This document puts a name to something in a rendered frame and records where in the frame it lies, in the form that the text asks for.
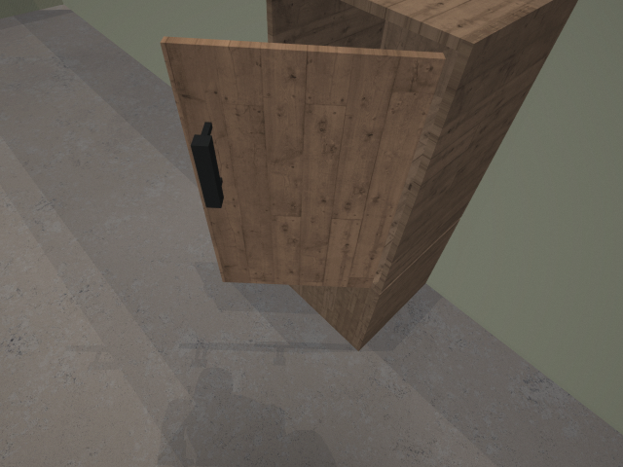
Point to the handle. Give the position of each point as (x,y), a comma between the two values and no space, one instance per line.
(207,168)

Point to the cupboard door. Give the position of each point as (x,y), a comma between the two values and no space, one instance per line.
(314,145)

